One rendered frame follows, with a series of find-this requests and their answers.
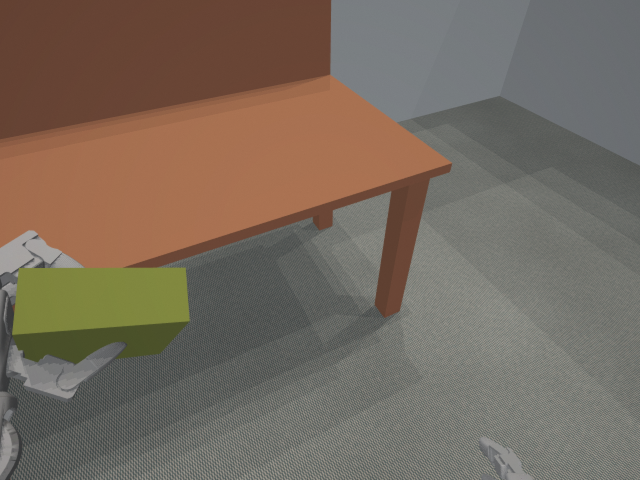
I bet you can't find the sponge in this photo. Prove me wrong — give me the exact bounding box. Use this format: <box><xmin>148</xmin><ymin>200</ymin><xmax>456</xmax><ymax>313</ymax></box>
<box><xmin>12</xmin><ymin>268</ymin><xmax>190</xmax><ymax>364</ymax></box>

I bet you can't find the robot left hand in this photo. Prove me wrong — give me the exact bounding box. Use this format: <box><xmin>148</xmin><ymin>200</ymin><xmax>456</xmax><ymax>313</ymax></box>
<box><xmin>0</xmin><ymin>230</ymin><xmax>127</xmax><ymax>402</ymax></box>

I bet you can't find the left robot forearm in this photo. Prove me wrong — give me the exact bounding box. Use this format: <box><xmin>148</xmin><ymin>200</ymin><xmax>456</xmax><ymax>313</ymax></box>
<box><xmin>0</xmin><ymin>392</ymin><xmax>22</xmax><ymax>480</ymax></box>

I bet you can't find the table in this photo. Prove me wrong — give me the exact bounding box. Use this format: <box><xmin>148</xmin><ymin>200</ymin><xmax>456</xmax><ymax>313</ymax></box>
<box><xmin>0</xmin><ymin>0</ymin><xmax>452</xmax><ymax>318</ymax></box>

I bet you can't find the robot right hand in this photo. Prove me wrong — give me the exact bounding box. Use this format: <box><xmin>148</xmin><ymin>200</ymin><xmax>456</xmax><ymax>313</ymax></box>
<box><xmin>479</xmin><ymin>437</ymin><xmax>534</xmax><ymax>480</ymax></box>

